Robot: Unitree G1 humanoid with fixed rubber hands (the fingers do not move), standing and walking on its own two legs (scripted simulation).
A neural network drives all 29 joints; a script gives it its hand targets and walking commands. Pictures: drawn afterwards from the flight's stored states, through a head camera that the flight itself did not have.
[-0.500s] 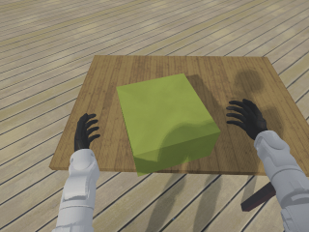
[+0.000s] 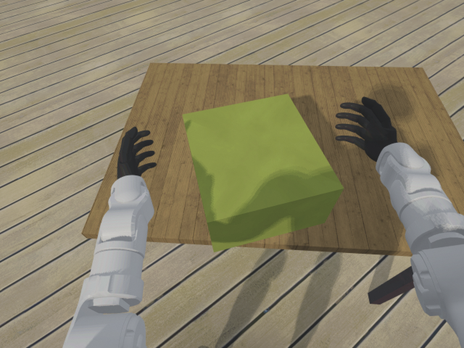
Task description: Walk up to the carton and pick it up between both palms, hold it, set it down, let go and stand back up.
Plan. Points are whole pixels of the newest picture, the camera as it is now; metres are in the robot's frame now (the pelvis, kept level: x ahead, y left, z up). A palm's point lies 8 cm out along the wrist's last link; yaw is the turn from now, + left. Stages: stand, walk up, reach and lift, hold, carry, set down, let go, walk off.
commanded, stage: reach and lift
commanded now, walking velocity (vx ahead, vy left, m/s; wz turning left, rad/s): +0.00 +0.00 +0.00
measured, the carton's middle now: (253, 168) +0.48 +0.02 -0.04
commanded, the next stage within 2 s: none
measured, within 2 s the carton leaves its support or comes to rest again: neither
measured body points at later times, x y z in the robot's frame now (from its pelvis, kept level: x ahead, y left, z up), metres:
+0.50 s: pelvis +0.01 +0.00 +0.00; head +0.11 +0.00 +0.44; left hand +0.42 +0.24 +0.07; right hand +0.52 -0.17 +0.10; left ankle +0.02 +0.18 -0.73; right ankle +0.01 -0.09 -0.73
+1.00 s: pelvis +0.00 +0.00 -0.01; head +0.16 -0.01 +0.41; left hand +0.41 +0.22 -0.02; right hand +0.52 -0.17 +0.00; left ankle +0.02 +0.18 -0.73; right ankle +0.01 -0.09 -0.73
